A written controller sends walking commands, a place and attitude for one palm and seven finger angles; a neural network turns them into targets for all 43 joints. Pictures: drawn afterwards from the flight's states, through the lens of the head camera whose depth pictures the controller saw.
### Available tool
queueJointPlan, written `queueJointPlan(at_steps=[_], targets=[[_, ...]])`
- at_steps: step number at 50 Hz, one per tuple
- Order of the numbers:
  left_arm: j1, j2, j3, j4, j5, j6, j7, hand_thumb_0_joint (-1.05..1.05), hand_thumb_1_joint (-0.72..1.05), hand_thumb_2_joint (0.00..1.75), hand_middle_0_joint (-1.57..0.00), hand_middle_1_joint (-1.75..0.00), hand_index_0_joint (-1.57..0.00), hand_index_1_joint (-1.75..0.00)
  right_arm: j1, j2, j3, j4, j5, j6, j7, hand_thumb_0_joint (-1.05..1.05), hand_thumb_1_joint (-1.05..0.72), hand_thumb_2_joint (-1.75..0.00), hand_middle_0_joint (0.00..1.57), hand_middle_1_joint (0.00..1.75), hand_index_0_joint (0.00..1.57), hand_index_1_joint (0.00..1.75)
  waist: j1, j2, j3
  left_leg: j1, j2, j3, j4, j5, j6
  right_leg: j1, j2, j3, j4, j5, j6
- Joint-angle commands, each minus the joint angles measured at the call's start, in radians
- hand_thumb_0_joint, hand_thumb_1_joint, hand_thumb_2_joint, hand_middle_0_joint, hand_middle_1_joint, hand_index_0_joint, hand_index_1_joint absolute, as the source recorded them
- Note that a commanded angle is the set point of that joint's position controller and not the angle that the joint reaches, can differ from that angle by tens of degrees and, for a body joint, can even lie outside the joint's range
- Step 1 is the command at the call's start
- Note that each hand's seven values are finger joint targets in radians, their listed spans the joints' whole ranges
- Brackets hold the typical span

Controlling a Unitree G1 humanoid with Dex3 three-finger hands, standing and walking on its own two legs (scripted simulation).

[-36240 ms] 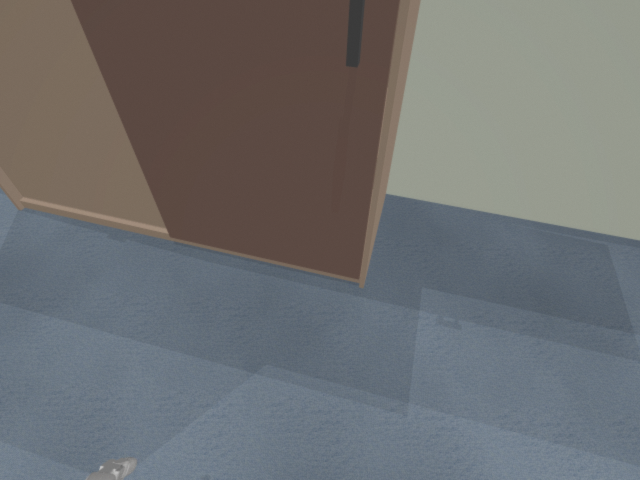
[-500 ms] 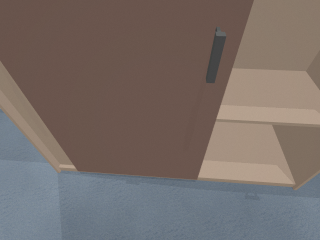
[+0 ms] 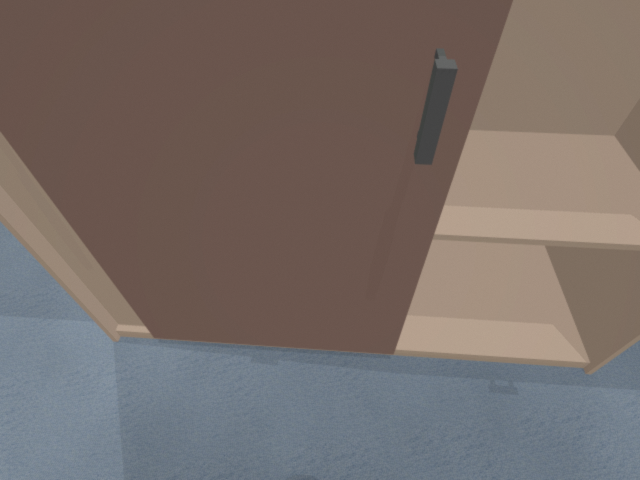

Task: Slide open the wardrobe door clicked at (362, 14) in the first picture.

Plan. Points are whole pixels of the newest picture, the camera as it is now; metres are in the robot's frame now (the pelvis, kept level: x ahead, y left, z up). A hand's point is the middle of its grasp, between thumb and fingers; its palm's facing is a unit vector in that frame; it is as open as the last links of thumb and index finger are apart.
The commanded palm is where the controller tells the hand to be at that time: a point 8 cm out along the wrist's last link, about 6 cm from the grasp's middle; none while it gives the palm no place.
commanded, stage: look to check the result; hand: right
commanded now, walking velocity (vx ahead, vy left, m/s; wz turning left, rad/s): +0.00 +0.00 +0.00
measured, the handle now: (431, 108) +0.57 -0.12 +0.17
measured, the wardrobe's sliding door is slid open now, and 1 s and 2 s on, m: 0.63 0.63 0.63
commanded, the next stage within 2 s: stand and wait in 0.08 s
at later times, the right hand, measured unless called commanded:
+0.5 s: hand out of the picture +0.06 -0.21 -0.17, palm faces -0.01 +0.96 -0.28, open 7.3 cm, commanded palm none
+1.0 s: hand out of the picture +0.07 -0.21 -0.16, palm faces -0.02 +0.95 -0.30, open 7.3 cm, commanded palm none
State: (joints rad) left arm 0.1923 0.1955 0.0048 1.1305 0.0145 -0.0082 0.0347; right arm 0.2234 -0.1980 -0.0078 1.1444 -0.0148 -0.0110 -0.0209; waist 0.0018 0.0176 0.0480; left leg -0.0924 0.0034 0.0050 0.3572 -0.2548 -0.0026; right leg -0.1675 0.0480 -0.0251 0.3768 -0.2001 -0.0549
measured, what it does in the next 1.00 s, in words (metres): stands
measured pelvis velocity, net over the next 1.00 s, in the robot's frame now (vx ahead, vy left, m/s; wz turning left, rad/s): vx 0.01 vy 0.02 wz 0.01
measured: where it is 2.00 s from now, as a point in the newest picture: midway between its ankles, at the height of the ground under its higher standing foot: outside the picture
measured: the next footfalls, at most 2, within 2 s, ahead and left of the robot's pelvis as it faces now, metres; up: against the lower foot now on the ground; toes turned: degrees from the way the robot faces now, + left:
none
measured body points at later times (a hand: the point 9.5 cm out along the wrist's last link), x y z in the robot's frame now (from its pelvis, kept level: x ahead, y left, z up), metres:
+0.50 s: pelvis +0.01 +0.01 +0.00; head +0.02 +0.01 +0.45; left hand +0.06 +0.28 -0.14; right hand +0.07 -0.26 -0.15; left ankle -0.04 +0.12 -0.75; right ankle +0.00 -0.08 -0.75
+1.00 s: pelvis +0.01 +0.02 +0.00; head +0.02 +0.02 +0.45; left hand +0.08 +0.31 -0.13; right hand +0.07 -0.26 -0.14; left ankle -0.04 +0.12 -0.75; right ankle +0.00 -0.08 -0.75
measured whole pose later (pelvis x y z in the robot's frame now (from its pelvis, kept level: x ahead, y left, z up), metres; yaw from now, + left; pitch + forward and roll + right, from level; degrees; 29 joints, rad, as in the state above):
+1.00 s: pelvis +0.01 +0.02 +0.00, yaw +0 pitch -1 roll +0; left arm 0.11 0.30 0.01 1.13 0.01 -0.01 0.02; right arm 0.14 -0.30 -0.01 1.13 -0.01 -0.02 -0.01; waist 0.01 0.01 0.04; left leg -0.03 -0.03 0.01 0.28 -0.23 0.03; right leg -0.11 0.02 -0.02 0.30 -0.18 -0.02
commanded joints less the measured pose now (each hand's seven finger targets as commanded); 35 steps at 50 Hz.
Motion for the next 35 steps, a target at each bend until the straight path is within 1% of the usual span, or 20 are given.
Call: queueJointPlan(at_steps=[1, 2, 3, 5, 8, 9, 10, 15, 16, 17, 18, 19, 20, 23, 25, 28, 29, 32, 33, 35], targets=[[0.012, 0.157, 0.025, -0.040, 0.004, -0.013, 0.007, 0.00, 0.90, 0.90, -0.20, -0.30, -0.20, -0.30, 0.019, -0.141, -0.022, -0.032, 0.003, -0.013, -0.008, 0.00, -0.90, -0.90, 0.20, 0.30, 0.20, 0.30, 0.005, -0.023, -0.023, -0.060, 0.105, -0.074, -0.060, 0.149, 0.039, 0.061, -0.154, 0.137, -0.063, 0.216, 0.005], [0.007, 0.161, 0.025, -0.039, 0.004, -0.013, 0.006, 0.00, 0.90, 0.90, -0.20, -0.30, -0.20, -0.30, 0.012, -0.145, -0.022, -0.032, 0.003, -0.013, -0.008, 0.00, -0.90, -0.90, 0.20, 0.30, 0.20, 0.30, 0.006, -0.021, -0.017, -0.060, 0.105, -0.074, -0.064, 0.140, 0.038, 0.057, -0.154, 0.139, -0.070, 0.204, 0.006], [0.001, 0.165, 0.025, -0.044, 0.003, -0.013, 0.005, 0.00, 0.90, 0.90, -0.20, -0.30, -0.20, -0.30, 0.016, -0.149, -0.022, -0.034, 0.002, -0.014, -0.008, 0.00, -0.90, -0.90, 0.20, 0.30, 0.20, 0.30, 0.003, -0.020, -0.020, -0.062, 0.106, -0.077, -0.067, 0.146, 0.039, 0.063, -0.154, 0.138, -0.065, 0.213, 0.005], [-0.005, 0.171, 0.025, -0.041, 0.005, -0.014, 0.005, 0.00, 0.90, 0.90, -0.20, -0.30, -0.20, -0.30, 0.002, -0.156, -0.022, -0.035, 0.003, -0.015, -0.007, 0.00, -0.90, -0.90, 0.20, 0.30, 0.20, 0.30, 0.006, -0.022, -0.029, -0.055, 0.109, -0.077, -0.066, 0.155, 0.039, 0.067, -0.155, 0.137, -0.067, 0.219, 0.007], [-0.017, 0.189, 0.029, -0.048, 0.003, -0.017, 0.004, 0.00, 0.90, 0.90, -0.20, -0.30, -0.20, -0.30, -0.008, -0.177, -0.027, -0.043, 0.002, -0.020, -0.007, 0.00, -0.90, -0.90, 0.20, 0.30, 0.20, 0.30, 0.003, -0.007, -0.063, -0.036, 0.112, -0.080, -0.063, 0.213, 0.042, 0.092, -0.158, 0.134, -0.056, 0.272, 0.006], [-0.022, 0.194, 0.030, -0.045, 0.004, -0.017, 0.004, 0.00, 0.90, 0.90, -0.20, -0.30, -0.20, -0.30, -0.022, -0.182, -0.028, -0.044, 0.003, -0.020, -0.007, 0.00, -0.90, -0.90, 0.20, 0.30, 0.20, 0.30, 0.007, -0.019, -0.059, -0.034, 0.114, -0.082, -0.064, 0.213, 0.042, 0.088, -0.158, 0.134, -0.060, 0.271, 0.009], [-0.027, 0.196, 0.030, -0.046, 0.004, -0.018, 0.004, 0.00, 0.90, 0.90, -0.20, -0.30, -0.20, -0.30, -0.024, -0.186, -0.029, -0.044, 0.004, -0.020, -0.006, 0.00, -0.90, -0.90, 0.20, 0.30, 0.20, 0.30, 0.005, -0.025, -0.062, -0.030, 0.116, -0.080, -0.066, 0.217, 0.042, 0.093, -0.158, 0.134, -0.060, 0.275, 0.009], [-0.044, 0.216, 0.031, -0.046, 0.004, -0.018, 0.001, 0.00, 0.90, 0.90, -0.20, -0.30, -0.20, -0.30, -0.044, -0.206, -0.032, -0.051, 0.005, -0.023, -0.005, 0.00, -0.90, -0.90, 0.20, 0.30, 0.20, 0.30, 0.004, -0.011, -0.057, -0.024, 0.118, -0.084, -0.076, 0.229, 0.043, 0.092, -0.161, 0.135, -0.068, 0.273, 0.012], [-0.047, 0.219, 0.032, -0.046, 0.004, -0.018, 0.001, 0.00, 0.90, 0.90, -0.20, -0.30, -0.20, -0.30, -0.046, -0.211, -0.031, -0.050, 0.005, -0.024, -0.005, 0.00, -0.90, -0.90, 0.20, 0.30, 0.20, 0.30, 0.005, -0.016, -0.061, -0.022, 0.119, -0.087, -0.079, 0.231, 0.043, 0.096, -0.161, 0.134, -0.070, 0.271, 0.013], [-0.053, 0.223, 0.031, -0.046, 0.004, -0.017, 0.001, 0.00, 0.90, 0.90, -0.20, -0.30, -0.20, -0.30, -0.055, -0.212, -0.032, -0.049, 0.005, -0.023, -0.004, 0.00, -0.90, -0.90, 0.20, 0.30, 0.20, 0.30, 0.006, -0.020, -0.050, -0.025, 0.117, -0.087, -0.081, 0.224, 0.044, 0.090, -0.160, 0.135, -0.075, 0.263, 0.014], [-0.054, 0.227, 0.032, -0.050, 0.002, -0.017, 0.000, 0.00, 0.90, 0.90, -0.20, -0.30, -0.20, -0.30, -0.054, -0.222, -0.033, -0.054, 0.003, -0.024, -0.004, 0.00, -0.90, -0.90, 0.20, 0.30, 0.20, 0.30, 0.003, -0.009, -0.053, -0.022, 0.118, -0.087, -0.082, 0.237, 0.044, 0.093, -0.161, 0.136, -0.070, 0.277, 0.014], [-0.058, 0.229, 0.032, -0.047, 0.003, -0.018, -0.001, 0.00, 0.90, 0.90, -0.20, -0.30, -0.20, -0.30, -0.059, -0.223, -0.033, -0.053, 0.004, -0.024, -0.004, 0.00, -0.90, -0.90, 0.20, 0.30, 0.20, 0.30, 0.005, -0.024, -0.058, -0.018, 0.121, -0.087, -0.084, 0.227, 0.043, 0.095, -0.162, 0.134, -0.074, 0.265, 0.015], [-0.061, 0.231, 0.032, -0.049, 0.004, -0.017, -0.001, 0.00, 0.90, 0.90, -0.20, -0.30, -0.20, -0.30, -0.064, -0.224, -0.033, -0.054, 0.005, -0.023, -0.004, 0.00, -0.90, -0.90, 0.20, 0.30, 0.20, 0.30, 0.005, -0.024, -0.052, -0.019, 0.119, -0.089, -0.086, 0.226, 0.044, 0.093, -0.162, 0.136, -0.077, 0.264, 0.016], [-0.066, 0.246, 0.034, -0.052, 0.002, -0.019, -0.001, 0.00, 0.90, 0.90, -0.20, -0.30, -0.20, -0.30, -0.069, -0.240, -0.036, -0.058, 0.003, -0.027, -0.003, 0.00, -0.90, -0.90, 0.20, 0.30, 0.20, 0.30, 0.005, -0.016, -0.081, -0.005, 0.120, -0.092, -0.083, 0.266, 0.046, 0.112, -0.164, 0.135, -0.070, 0.296, 0.016], [-0.070, 0.251, 0.034, -0.050, 0.003, -0.019, -0.002, 0.00, 0.90, 0.90, -0.20, -0.30, -0.20, -0.30, -0.077, -0.245, -0.035, -0.059, 0.006, -0.027, -0.003, 0.00, -0.90, -0.90, 0.20, 0.30, 0.20, 0.30, 0.006, -0.012, -0.088, 0.001, 0.124, -0.090, -0.085, 0.270, 0.045, 0.116, -0.166, 0.134, -0.073, 0.297, 0.018], [-0.082, 0.262, 0.033, -0.051, 0.001, -0.019, -0.002, 0.00, 0.90, 0.90, -0.20, -0.30, -0.20, -0.30, -0.082, -0.257, -0.037, -0.060, 0.004, -0.027, -0.002, 0.00, -0.90, -0.90, 0.20, 0.30, 0.20, 0.30, 0.003, -0.022, -0.067, -0.006, 0.124, -0.093, -0.094, 0.264, 0.045, 0.112, -0.166, 0.135, -0.076, 0.293, 0.019], [-0.087, 0.260, 0.034, -0.051, 0.002, -0.018, -0.003, 0.00, 0.90, 0.90, -0.20, -0.30, -0.20, -0.30, -0.087, -0.256, -0.036, -0.058, 0.005, -0.027, -0.002, 0.00, -0.90, -0.90, 0.20, 0.30, 0.20, 0.30, 0.005, -0.026, -0.062, -0.008, 0.126, -0.092, -0.096, 0.261, 0.045, 0.113, -0.167, 0.134, -0.080, 0.284, 0.020], [-0.091, 0.268, 0.033, -0.050, 0.002, -0.017, -0.004, 0.00, 0.90, 0.90, -0.20, -0.30, -0.20, -0.30, -0.095, -0.261, -0.035, -0.059, 0.006, -0.027, -0.001, 0.00, -0.90, -0.90, 0.20, 0.30, 0.20, 0.30, 0.006, -0.016, -0.058, -0.006, 0.124, -0.096, -0.104, 0.246, 0.045, 0.108, -0.166, 0.137, -0.088, 0.262, 0.022], [-0.092, 0.272, 0.034, -0.053, 0.001, -0.017, -0.004, 0.00, 0.90, 0.90, -0.20, -0.30, -0.20, -0.30, -0.092, -0.267, -0.036, -0.061, 0.004, -0.028, -0.001, 0.00, -0.90, -0.90, 0.20, 0.30, 0.20, 0.30, 0.004, -0.002, -0.063, -0.007, 0.123, -0.097, -0.105, 0.256, 0.045, 0.114, -0.168, 0.137, -0.084, 0.270, 0.021], [-0.095, 0.276, 0.034, -0.052, 0.002, -0.018, -0.004, 0.00, 0.90, 0.90, -0.20, -0.30, -0.20, -0.30, -0.098, -0.268, -0.035, -0.061, 0.006, -0.028, 0.000, 0.00, -0.90, -0.90, 0.20, 0.30, 0.20, 0.30, 0.007, -0.016, -0.074, -0.003, 0.126, -0.097, -0.104, 0.261, 0.044, 0.122, -0.169, 0.133, -0.085, 0.272, 0.022]])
